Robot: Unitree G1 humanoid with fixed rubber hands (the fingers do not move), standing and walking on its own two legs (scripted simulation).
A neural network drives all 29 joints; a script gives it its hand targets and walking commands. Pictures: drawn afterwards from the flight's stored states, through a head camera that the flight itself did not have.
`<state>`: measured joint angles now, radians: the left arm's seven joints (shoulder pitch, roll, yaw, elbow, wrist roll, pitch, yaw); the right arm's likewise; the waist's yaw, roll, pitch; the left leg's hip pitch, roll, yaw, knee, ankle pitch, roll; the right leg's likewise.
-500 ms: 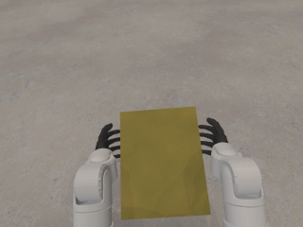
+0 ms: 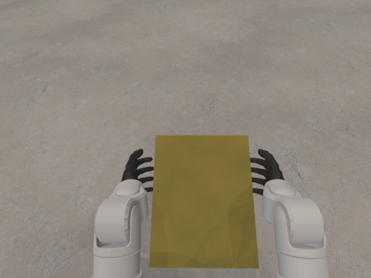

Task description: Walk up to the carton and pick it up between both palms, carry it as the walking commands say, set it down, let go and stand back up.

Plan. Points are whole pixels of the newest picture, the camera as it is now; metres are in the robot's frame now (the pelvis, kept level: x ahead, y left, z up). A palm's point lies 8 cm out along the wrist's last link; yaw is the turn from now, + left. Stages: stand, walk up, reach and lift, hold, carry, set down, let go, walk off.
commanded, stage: carry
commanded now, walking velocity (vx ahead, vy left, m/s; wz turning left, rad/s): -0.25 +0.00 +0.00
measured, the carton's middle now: (200, 198) +0.30 +0.00 +0.00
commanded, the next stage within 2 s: none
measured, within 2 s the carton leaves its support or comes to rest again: neither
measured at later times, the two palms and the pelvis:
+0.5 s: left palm out of the picture +0.06 +0.18 +0.09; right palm out of the picture +0.09 -0.09 +0.11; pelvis -0.19 +0.02 +0.01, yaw +3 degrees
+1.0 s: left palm out of the picture -0.09 +0.11 +0.11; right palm out of the picture -0.11 -0.16 +0.11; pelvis -0.37 -0.02 +0.01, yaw +1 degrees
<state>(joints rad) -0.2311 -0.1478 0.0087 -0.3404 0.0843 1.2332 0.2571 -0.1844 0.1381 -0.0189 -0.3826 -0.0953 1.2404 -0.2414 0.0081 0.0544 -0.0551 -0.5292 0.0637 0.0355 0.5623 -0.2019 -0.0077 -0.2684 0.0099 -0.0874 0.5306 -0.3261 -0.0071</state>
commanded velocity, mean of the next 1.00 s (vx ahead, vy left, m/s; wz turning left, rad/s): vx -0.15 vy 0.00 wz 0.00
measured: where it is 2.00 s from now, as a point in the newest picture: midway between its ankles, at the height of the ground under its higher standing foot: outside the picture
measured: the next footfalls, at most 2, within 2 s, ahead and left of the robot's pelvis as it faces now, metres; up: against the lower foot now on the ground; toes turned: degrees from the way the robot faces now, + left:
left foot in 0.36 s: -0.15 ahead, +0.12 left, +0.00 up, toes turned +5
right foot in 0.74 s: -0.31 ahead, -0.12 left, +0.00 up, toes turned -5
